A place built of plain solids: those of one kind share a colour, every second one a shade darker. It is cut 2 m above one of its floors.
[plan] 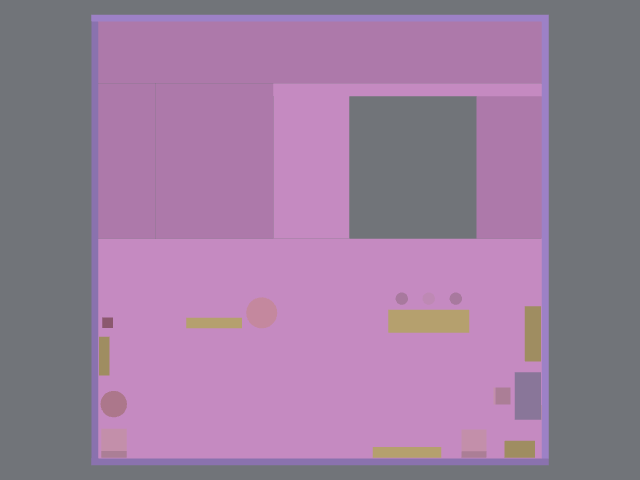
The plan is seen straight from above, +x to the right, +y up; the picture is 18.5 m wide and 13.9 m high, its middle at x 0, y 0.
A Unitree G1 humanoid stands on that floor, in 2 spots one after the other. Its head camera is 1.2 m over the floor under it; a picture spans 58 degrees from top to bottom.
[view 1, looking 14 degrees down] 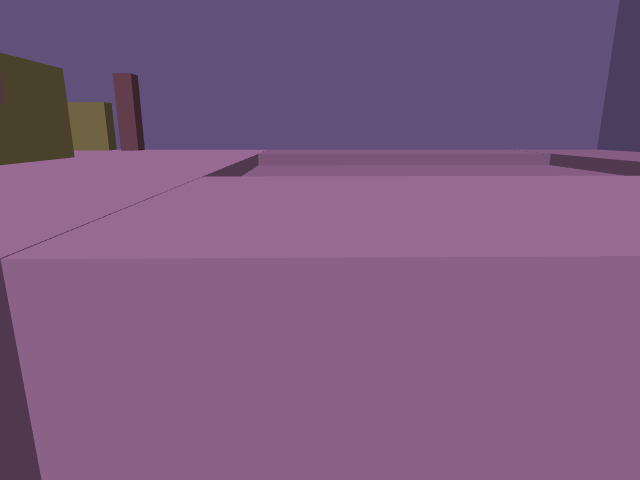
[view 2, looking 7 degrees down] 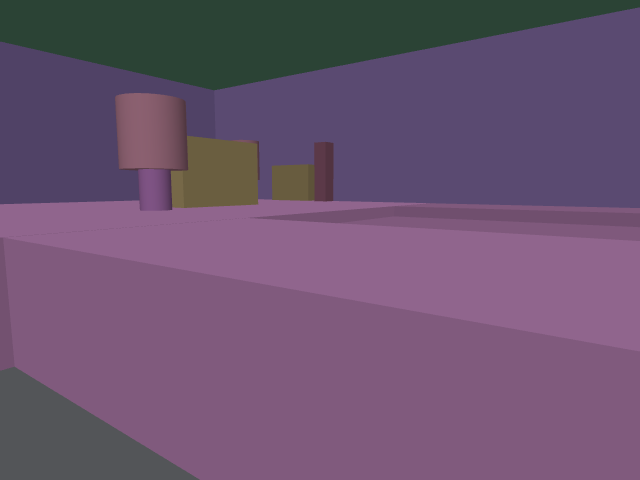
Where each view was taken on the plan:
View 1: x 1.96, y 0.87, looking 179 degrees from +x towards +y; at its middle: floor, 1.35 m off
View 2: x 1.89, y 3.34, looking -144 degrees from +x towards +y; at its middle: floor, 2.67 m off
